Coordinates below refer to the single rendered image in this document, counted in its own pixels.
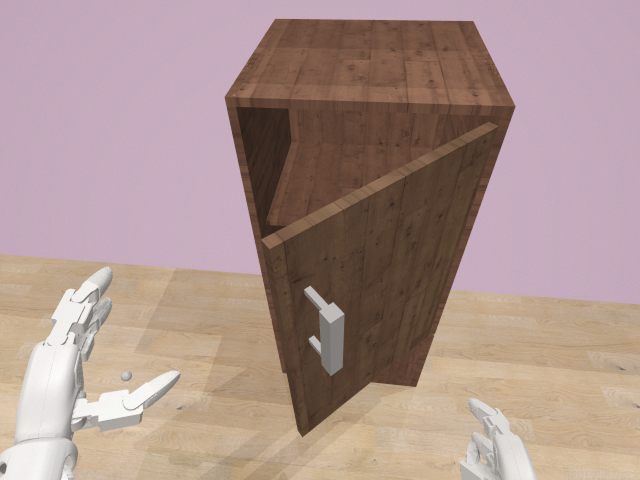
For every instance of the handle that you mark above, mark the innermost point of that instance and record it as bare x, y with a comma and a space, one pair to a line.
331, 332

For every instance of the robot left forearm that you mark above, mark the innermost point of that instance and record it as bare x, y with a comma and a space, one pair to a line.
39, 459

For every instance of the right robot hand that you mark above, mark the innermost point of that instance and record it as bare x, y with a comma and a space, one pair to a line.
507, 457

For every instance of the left robot hand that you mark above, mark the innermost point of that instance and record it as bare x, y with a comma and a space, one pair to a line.
48, 404

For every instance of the cupboard door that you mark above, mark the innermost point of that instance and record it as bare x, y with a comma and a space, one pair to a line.
383, 255

